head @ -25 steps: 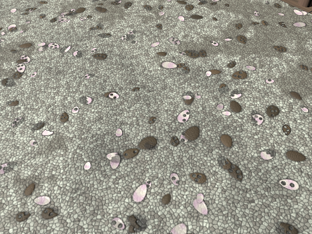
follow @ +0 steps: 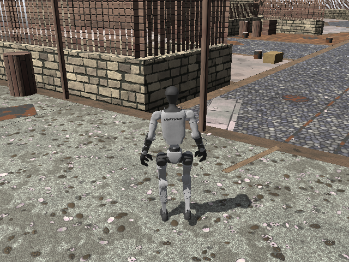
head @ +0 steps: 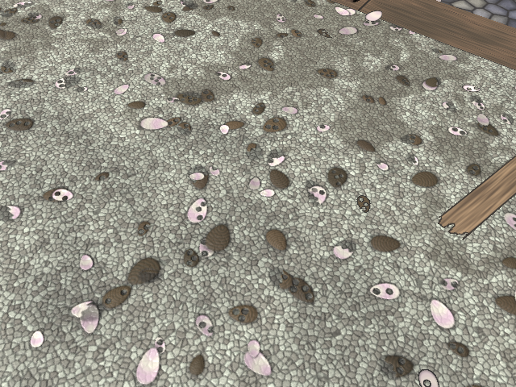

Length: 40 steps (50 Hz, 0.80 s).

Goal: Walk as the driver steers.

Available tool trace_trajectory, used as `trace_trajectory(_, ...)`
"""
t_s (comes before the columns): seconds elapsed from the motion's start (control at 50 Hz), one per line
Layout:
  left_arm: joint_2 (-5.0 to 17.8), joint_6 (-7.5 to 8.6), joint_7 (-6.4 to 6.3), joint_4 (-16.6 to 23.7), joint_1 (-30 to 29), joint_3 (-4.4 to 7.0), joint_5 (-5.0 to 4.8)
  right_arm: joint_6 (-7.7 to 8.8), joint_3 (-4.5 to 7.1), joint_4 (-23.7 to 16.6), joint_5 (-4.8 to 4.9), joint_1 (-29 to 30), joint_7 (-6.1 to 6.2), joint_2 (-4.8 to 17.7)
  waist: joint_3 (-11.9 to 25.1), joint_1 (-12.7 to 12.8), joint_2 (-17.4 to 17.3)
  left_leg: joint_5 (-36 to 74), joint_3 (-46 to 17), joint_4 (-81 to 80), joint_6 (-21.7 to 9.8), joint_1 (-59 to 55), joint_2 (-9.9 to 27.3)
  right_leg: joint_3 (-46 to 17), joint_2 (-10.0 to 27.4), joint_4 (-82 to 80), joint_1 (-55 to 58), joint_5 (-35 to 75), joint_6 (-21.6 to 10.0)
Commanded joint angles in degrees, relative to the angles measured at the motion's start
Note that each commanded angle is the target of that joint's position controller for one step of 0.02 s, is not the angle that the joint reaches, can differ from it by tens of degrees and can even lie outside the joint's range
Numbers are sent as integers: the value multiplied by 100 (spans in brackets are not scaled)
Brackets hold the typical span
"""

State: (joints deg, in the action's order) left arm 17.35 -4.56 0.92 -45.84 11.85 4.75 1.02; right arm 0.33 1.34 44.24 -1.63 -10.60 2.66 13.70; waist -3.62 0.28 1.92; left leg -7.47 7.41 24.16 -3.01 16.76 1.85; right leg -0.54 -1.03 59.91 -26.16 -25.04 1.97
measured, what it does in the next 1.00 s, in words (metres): steps on the spot, turning right: right foot, then left foot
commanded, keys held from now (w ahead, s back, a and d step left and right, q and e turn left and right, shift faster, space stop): e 0.52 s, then w+e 0.48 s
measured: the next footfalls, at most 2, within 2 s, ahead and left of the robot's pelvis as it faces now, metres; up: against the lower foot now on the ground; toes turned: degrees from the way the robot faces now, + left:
right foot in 0.18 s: +0.01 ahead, -0.12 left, +0.00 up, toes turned -8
left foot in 0.66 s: +0.06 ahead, +0.06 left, +0.00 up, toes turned -28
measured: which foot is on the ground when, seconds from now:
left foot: down 0.00-0.18, up 0.20-0.64, down 0.66-1.00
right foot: up 0.00-0.16, down 0.18-0.66, up 0.68-1.00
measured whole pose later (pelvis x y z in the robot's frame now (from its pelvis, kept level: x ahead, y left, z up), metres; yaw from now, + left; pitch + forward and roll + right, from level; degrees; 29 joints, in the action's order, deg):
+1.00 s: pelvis +0.06 -0.07 +0.00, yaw -35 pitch +1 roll +1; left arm 18.0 -1.9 5.1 -40.9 9.8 4.3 2.3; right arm 3.7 2.6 46.4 -1.5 -22.6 0.2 15.1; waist -0.7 -2.9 3.1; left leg -17.5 7.4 13.0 -0.6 -3.1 0.1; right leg -2.6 1.3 53.2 -37.0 -9.3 0.3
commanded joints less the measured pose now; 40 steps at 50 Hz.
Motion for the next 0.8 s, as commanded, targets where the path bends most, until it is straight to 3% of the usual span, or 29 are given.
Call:
trace_trajectory(0.02,180,-53,96,374,212,-16,-4,15,228,-307,-33,6,-31,844,653,0,-1088,349,-920,-877,-940,-435,1427,151,157,-689,299,72,-35)
trace_trajectory(0.1,271,-12,152,579,58,-36,-50,-59,340,-285,-57,-63,-119,1094,718,-82,-1151,85,-790,-659,-840,-361,1616,451,105,-1628,876,-52,-252)
trace_trajectory(0.14,245,55,160,559,328,-41,-56,-114,392,-280,9,5,-133,1200,753,117,-992,57,-543,-237,-549,-127,1584,584,14,-2645,1512,447,-436)
trace_trajectory(0.16,334,109,132,490,520,-16,-39,-151,407,-222,10,-142,-148,1148,685,179,-642,-239,-304,212,-202,224,1461,351,-9,-3353,1927,798,-543)
trace_trajectory(0.18,716,177,59,522,558,61,32,-203,364,-219,-2,-384,-203,852,417,135,654,-1326,268,1500,281,959,901,-1199,935,-4533,2073,608,-758)
trace_trajectory(0.2,1617,188,25,720,482,262,37,-255,267,-663,31,-54,-129,559,-7,156,1738,-2859,134,2385,630,2177,-175,-3245,2360,-4794,1641,1991,-1527)
trace_trajectory(0.22,1450,177,-54,625,728,297,103,-316,285,-701,-29,419,-79,753,1,433,968,-2672,-672,3348,572,1973,-18,-2903,2259,-4700,1323,2180,-1857)
trace_trajectory(0.24,1118,179,-106,649,380,189,55,-335,297,-641,69,282,-113,724,1,126,696,-2106,-888,3532,524,1846,36,-2309,1824,-4611,1181,1972,-1728)
trace_trajectory(0.26,911,170,-119,719,-64,126,23,-292,322,-515,125,84,-147,770,-30,-116,556,-1577,-947,3452,471,1727,51,-1857,1371,-4562,1155,1807,-1460)
trace_trajectory(0.3,692,212,-121,833,-290,68,-41,-246,381,-342,-25,-217,-194,896,339,-175,627,-1220,-844,3714,457,1620,-78,-1526,1015,-4323,1558,2735,-1376)
trace_trajectory(0.32,655,232,-100,829,-164,59,-71,-247,383,-342,-26,-234,-212,872,508,-142,460,-1230,-849,3793,483,1589,-116,-1537,1017,-4233,1725,3078,-1406)
trace_trajectory(0.38,763,269,-88,747,225,112,-84,-281,335,-469,39,-31,-204,721,550,24,373,-1300,-927,3415,557,1808,-121,-1793,1070,-4123,2192,3227,-1500)
trace_trajectory(0.46,856,248,-108,732,497,159,-31,-294,301,-623,57,211,-156,729,528,218,519,-1523,-1006,2714,554,1706,-200,-2255,1118,-4031,2323,2964,-1614)
trace_trajectory(0.52,954,229,-81,765,461,198,1,-259,267,-715,94,270,-131,716,566,228,492,-1654,-1025,2257,480,1268,-328,-2514,1059,-3911,2087,3086,-1616)
trace_trajectory(0.56,982,213,-38,768,468,226,25,-210,250,-750,78,214,-151,752,726,226,485,-1799,-991,1912,409,821,-442,-2806,909,-4094,1847,1526,-1621)
trace_trajectory(0.6,962,194,22,808,263,236,60,-152,232,-775,80,129,-156,744,558,93,559,-1928,-990,1302,293,218,-570,-3122,740,-4286,1297,-42,-1558)
trace_trajectory(0.64,859,193,16,896,-200,221,-4,-58,214,-584,100,-538,-75,649,335,-467,353,-1252,-954,-257,103,-1345,-590,-2954,263,-4059,108,-953,-1150)
trace_trajectory(0.66,569,246,-30,965,-200,154,-52,5,305,-498,60,-900,8,1053,322,-590,-370,-1871,-1757,-869,-67,-2274,231,-2360,-199,-3197,-895,-1456,-748)
trace_trajectory(0.68,133,314,-54,1123,-111,31,-114,39,420,-569,-5,-1072,27,1716,602,-589,-1598,-3677,-3925,-1676,-486,-2576,1916,-1008,-1054,-1419,-1603,-1223,-487)
trace_trajectory(0.7,649,364,-66,1112,-402,120,153,50,467,-513,-108,-722,8,1768,-116,-420,-880,-3902,-4282,-1835,-719,-1579,2083,-982,-618,-683,-1913,-321,-449)
trace_trajectory(0.74,752,398,94,904,-40,172,144,117,303,-565,-2,-193,-60,1112,-317,37,-752,-3212,-3251,-1770,-593,-1188,1509,-910,-290,-183,-1580,452,-374)
trace_trajectory(0.78,674,364,248,710,211,157,143,192,253,-588,29,-166,-96,930,-180,31,-1027,-2278,-2297,-1795,-496,-1241,1099,-603,-193,328,-1497,874,-263)
trace_trajectory(0.8,613,362,298,753,98,132,135,243,254,-525,28,-337,-126,907,-151,-48,-947,-1876,-2055,-1782,-514,-1327,1076,-563,-119,442,-1579,1031,-239)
